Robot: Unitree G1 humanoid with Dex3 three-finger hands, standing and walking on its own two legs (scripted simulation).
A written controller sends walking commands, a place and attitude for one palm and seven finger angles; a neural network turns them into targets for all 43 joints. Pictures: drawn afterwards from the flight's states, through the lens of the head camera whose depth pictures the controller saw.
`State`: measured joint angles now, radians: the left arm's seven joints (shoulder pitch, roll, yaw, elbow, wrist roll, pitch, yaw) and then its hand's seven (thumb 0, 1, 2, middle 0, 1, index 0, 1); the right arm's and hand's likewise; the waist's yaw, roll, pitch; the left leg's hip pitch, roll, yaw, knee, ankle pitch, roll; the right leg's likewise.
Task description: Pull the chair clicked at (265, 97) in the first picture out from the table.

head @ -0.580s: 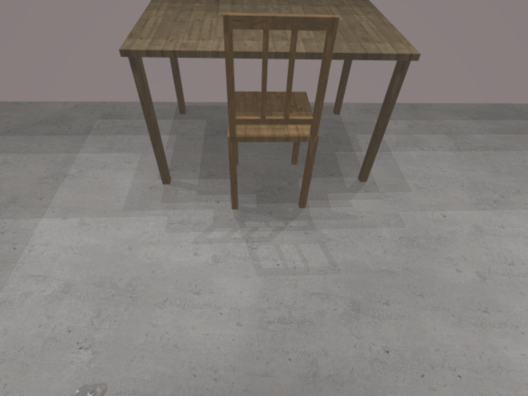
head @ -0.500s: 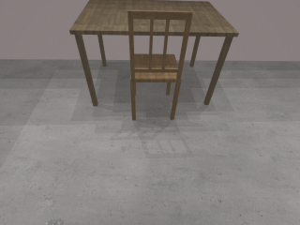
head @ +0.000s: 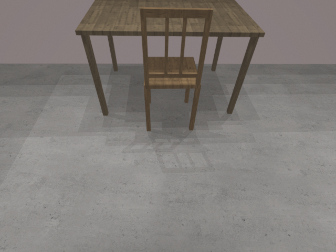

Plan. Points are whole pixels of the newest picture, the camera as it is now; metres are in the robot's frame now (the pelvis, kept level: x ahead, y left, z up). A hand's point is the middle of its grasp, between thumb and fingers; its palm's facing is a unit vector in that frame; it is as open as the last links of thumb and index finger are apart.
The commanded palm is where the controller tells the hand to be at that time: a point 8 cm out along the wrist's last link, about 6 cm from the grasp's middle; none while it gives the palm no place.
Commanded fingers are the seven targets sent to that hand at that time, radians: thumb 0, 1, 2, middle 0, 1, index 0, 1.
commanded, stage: stand and wait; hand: left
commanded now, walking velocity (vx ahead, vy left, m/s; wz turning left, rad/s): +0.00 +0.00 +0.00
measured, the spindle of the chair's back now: (166, 48) +1.18 +0.07 -0.07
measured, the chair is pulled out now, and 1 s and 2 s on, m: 0.00 0.00 0.00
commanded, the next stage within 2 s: look at it before walking up in 0.26 s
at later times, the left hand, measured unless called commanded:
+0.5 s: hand out of the picture +0.08 +0.23 -0.16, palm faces -0.04 -0.95 -0.32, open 7.4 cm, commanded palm none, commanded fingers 0.00 0.90 0.90 -0.20 -0.30 -0.20 -0.30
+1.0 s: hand out of the picture +0.08 +0.23 -0.16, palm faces -0.04 -0.95 -0.32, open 7.4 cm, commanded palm none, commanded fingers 0.00 0.90 0.90 -0.20 -0.30 -0.20 -0.30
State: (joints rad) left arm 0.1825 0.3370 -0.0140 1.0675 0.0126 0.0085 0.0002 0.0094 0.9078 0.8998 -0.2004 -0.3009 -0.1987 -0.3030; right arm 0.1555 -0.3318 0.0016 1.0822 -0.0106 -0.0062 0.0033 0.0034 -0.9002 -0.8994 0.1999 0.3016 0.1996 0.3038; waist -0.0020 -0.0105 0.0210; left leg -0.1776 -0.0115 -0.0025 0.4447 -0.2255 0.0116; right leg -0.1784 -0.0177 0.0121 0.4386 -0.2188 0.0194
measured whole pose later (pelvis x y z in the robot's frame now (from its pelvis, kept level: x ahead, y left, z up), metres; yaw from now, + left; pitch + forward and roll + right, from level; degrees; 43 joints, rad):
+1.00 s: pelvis +0.01 -0.01 +0.00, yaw -1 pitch -2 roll +0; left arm 0.16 0.33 -0.01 1.09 0.01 0.00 0.00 0.01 0.91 0.90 -0.20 -0.30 -0.20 -0.30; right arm 0.12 -0.33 0.00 1.12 -0.01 -0.01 0.00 0.00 -0.90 -0.90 0.20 0.30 0.20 0.30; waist 0.00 -0.01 0.02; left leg -0.14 0.01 0.00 0.38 -0.21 -0.01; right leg -0.15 0.00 0.02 0.39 -0.21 0.00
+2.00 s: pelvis +0.32 -0.05 -0.01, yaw -33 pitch -2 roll -1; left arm 0.34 0.24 0.09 1.03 0.03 0.00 -0.02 0.01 0.91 0.90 -0.20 -0.30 -0.19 -0.30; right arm 0.17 -0.14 -0.02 0.92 -0.02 -0.08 0.00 0.00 -0.90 -0.90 0.20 0.30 0.20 0.30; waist 0.04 -0.06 0.05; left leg -0.29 0.08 0.18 0.60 -0.28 0.04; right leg -0.43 0.00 0.00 1.26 -0.37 -0.01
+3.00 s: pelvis +0.50 -0.12 -0.01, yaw -67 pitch +0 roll -1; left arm 0.24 0.27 0.09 0.92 0.02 0.07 -0.01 0.01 0.91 0.90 -0.20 -0.30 -0.20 -0.30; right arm 0.12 -0.18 -0.02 0.86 -0.02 0.02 -0.03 0.00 -0.90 -0.90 0.20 0.30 0.20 0.30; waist 0.05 -0.08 0.05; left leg -0.25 0.03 0.08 0.55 -0.30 0.02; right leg -0.48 0.10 0.08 0.87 -0.40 0.03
